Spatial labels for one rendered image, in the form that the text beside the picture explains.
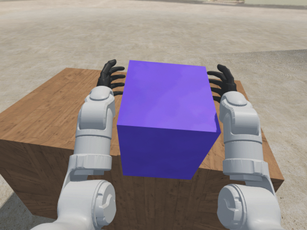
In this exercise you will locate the carton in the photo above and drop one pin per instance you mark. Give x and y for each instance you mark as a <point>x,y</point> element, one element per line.
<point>167,121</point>

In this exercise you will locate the left robot forearm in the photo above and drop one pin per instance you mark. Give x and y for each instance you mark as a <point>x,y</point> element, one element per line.
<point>93,136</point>

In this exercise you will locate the pedestal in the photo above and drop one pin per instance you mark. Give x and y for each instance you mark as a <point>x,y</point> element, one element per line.
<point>37,138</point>

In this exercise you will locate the robot left hand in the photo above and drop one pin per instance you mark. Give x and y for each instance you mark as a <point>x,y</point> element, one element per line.
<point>105,78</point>

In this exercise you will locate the robot right hand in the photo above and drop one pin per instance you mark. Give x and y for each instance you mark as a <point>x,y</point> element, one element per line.
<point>227,84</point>

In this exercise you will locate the right robot upper arm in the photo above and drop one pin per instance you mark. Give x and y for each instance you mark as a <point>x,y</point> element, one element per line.
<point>246,207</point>

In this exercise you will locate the right robot forearm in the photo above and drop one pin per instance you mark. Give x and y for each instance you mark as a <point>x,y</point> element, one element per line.
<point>243,142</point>

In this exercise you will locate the left robot upper arm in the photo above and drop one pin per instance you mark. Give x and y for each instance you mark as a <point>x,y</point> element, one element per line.
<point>84,205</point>

